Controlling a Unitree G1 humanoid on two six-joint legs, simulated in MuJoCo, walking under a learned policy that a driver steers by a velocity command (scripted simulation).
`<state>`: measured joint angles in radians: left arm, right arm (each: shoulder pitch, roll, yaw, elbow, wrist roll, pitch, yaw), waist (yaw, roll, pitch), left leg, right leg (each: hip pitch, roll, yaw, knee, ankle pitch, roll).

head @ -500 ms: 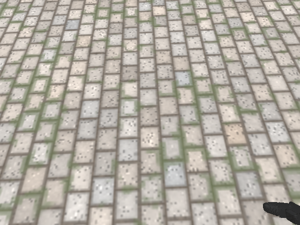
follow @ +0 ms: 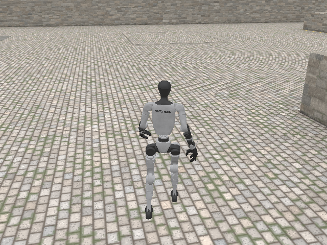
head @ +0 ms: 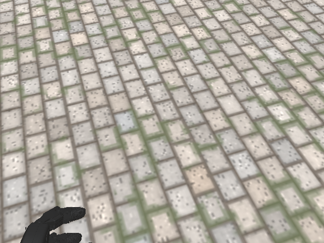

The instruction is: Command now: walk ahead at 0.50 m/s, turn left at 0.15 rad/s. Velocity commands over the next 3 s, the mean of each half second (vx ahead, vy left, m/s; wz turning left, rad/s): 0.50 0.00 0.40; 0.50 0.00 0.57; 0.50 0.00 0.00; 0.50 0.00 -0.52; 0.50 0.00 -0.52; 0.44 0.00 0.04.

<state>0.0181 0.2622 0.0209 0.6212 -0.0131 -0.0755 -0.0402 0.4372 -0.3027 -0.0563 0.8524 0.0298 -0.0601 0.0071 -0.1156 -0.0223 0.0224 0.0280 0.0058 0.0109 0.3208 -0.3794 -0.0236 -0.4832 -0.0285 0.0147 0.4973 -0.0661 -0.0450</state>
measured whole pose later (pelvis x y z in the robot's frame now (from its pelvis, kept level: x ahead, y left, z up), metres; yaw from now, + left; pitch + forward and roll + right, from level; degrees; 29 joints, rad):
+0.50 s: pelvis +0.26 +0.01 +0.00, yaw +15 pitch +1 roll -2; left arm 0.34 0.29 0.08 0.85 -0.01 -0.06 0.01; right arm 0.08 -0.26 -0.04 0.66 0.02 -0.03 0.06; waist 0.08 0.03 0.04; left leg -0.60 0.06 0.04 0.63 -0.08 0.06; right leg 0.12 0.00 -0.27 0.26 -0.39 0.02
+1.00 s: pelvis +0.54 +0.10 +0.00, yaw +33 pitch +2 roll +1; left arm 0.03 0.29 0.04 0.69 -0.01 -0.11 -0.03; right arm 0.37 -0.30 -0.08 0.72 0.02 -0.03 -0.02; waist -0.08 -0.04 0.02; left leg -0.08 -0.11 -0.21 0.47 -0.40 0.05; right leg -0.49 0.00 0.08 0.48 -0.02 0.03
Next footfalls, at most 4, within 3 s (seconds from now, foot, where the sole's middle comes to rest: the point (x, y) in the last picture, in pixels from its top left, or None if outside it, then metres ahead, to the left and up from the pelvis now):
0.02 right None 0.17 -0.12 -0.77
0.54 left None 0.42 0.16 -0.77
1.02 right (130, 180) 0.75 0.09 -0.77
1.48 left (57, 181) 0.79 0.42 -0.77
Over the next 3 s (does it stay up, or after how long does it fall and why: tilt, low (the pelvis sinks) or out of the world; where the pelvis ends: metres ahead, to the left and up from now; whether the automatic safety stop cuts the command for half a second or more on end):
stays up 1.52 0.35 0.00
